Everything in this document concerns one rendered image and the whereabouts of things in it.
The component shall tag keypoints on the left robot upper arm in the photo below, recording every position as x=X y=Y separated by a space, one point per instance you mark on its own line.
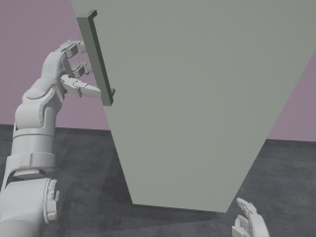
x=28 y=206

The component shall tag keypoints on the fridge door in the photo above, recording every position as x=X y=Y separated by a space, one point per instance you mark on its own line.
x=199 y=85

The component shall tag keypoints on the robot right hand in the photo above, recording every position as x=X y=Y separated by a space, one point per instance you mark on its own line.
x=254 y=226

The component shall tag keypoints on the robot left hand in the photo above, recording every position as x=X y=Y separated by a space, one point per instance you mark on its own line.
x=56 y=66

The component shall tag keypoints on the left robot forearm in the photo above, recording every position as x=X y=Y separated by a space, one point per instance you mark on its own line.
x=34 y=133

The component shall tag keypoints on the handle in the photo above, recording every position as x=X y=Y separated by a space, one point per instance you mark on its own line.
x=90 y=38

